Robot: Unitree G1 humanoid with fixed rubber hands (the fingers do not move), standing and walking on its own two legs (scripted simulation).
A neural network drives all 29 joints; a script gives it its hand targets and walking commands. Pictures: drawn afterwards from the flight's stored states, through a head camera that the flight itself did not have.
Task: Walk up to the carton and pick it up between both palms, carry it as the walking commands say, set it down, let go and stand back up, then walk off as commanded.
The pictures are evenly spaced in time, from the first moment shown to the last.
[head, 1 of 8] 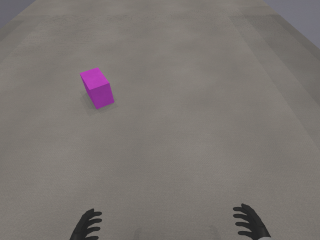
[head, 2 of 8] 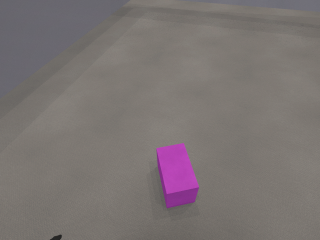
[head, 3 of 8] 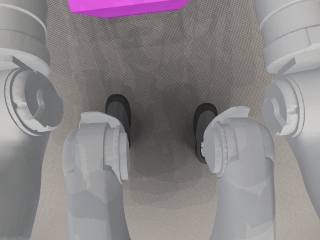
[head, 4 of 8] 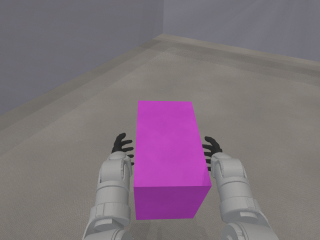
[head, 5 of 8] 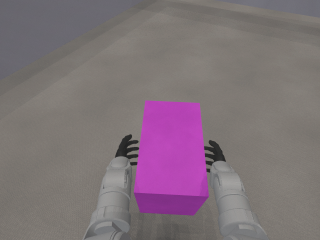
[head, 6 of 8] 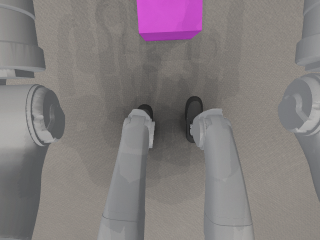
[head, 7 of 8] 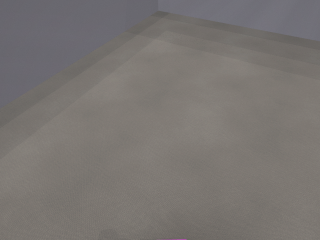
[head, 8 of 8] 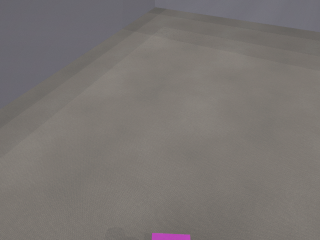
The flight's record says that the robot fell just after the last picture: no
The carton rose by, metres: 0.71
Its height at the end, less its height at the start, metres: +0.00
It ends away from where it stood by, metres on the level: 0.27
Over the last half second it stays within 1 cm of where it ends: yes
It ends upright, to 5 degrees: yes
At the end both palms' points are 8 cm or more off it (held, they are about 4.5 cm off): yes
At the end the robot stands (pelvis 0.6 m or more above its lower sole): yes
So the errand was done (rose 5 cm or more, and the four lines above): yes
